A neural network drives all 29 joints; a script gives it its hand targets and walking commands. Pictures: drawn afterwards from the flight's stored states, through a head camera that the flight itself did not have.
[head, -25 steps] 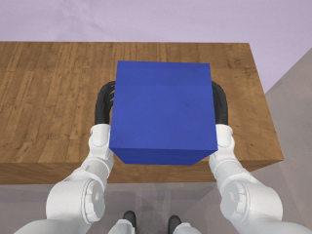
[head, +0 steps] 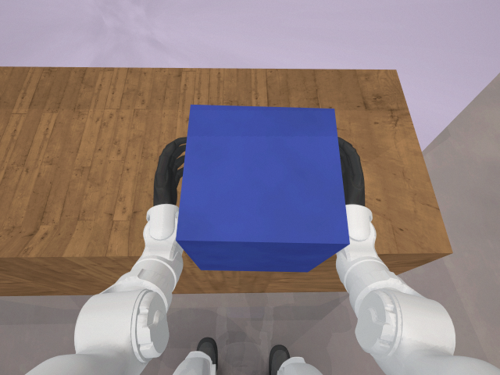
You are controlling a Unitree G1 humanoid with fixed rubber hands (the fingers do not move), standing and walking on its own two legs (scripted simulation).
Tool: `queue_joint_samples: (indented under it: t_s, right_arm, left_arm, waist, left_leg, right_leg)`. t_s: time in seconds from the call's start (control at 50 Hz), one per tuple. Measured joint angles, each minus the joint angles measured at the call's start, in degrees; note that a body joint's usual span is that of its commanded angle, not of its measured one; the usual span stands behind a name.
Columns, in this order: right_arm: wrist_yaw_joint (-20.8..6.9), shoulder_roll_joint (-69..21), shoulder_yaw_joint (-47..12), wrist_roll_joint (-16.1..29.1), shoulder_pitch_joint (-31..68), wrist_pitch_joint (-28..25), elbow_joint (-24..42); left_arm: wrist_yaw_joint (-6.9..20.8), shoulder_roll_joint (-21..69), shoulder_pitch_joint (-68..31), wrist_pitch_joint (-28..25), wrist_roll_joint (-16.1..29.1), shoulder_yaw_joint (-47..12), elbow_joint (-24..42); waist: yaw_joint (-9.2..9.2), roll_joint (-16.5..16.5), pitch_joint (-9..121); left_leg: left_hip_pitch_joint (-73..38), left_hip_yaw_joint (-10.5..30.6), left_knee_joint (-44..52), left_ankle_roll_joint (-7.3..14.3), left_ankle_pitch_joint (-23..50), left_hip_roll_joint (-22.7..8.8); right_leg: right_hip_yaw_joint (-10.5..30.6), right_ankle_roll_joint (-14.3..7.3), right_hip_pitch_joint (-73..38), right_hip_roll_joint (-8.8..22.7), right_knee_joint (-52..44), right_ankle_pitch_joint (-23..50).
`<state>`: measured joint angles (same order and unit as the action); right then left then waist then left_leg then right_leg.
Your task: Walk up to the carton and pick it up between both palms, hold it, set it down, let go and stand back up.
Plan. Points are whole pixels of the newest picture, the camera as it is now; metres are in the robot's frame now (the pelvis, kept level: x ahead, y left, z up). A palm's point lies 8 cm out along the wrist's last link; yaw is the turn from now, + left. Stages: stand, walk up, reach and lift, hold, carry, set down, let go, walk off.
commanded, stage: reach and lift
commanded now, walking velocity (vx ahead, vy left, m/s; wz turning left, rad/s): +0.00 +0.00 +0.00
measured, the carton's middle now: (258, 201) +0.39 +0.00 -0.03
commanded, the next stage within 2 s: none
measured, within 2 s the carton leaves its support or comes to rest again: leaves its support in 0.42 s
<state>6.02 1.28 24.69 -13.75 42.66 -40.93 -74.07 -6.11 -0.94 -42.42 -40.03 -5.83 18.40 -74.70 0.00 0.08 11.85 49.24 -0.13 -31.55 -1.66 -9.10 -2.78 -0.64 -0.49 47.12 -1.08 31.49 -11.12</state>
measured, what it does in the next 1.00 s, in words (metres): stands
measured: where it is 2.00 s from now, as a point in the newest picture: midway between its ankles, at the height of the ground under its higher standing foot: outside the picture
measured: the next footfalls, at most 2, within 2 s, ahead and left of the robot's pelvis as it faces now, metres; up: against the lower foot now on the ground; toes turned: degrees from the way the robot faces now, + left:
none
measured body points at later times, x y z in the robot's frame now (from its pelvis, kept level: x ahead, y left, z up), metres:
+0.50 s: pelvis +0.00 +0.00 +0.00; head +0.08 +0.00 +0.44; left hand +0.39 +0.15 +0.00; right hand +0.40 -0.15 +0.02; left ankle +0.03 +0.14 -0.72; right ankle +0.01 -0.11 -0.72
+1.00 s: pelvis -0.01 +0.00 +0.02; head -0.05 +0.00 +0.46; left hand +0.40 +0.16 +0.15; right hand +0.40 -0.15 +0.16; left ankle +0.03 +0.14 -0.72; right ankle +0.01 -0.11 -0.72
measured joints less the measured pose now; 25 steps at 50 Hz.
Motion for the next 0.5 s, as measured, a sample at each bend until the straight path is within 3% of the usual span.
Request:
queue_joint_samples:
  t_s: [0.24,0.38,0.5]
  right_arm:
    - [3.12,1.08,-7.39,2.19,-0.77,2.15,-0.03]
    - [3.63,1.41,-13.07,5.49,-2.68,6.72,0.96]
    - [4.17,2.47,-19.43,10.48,-5.12,13.19,6.96]
  left_arm:
    - [-0.52,0.03,1.23,1.29,0.59,-0.48,-0.02]
    - [-1.32,0.02,3.85,4.01,4.61,-4.06,-0.03]
    - [-2.59,-0.30,4.68,7.74,8.51,-9.11,1.85]
  waist:
    - [0.00,0.05,1.14]
    - [0.00,0.52,3.91]
    - [0.00,0.91,6.58]
  left_leg:
    - [-0.02,0.00,0.00,0.00,0.04,-0.04]
    - [-0.03,0.00,0.00,0.00,0.08,-0.04]
    - [-0.43,0.00,0.00,0.00,0.21,-0.07]
  right_leg:
    - [0.00,0.00,-0.01,-0.04,0.00,0.08]
    - [0.00,0.00,-0.01,-0.04,0.00,0.11]
    - [0.01,0.00,-0.41,-0.07,0.00,0.22]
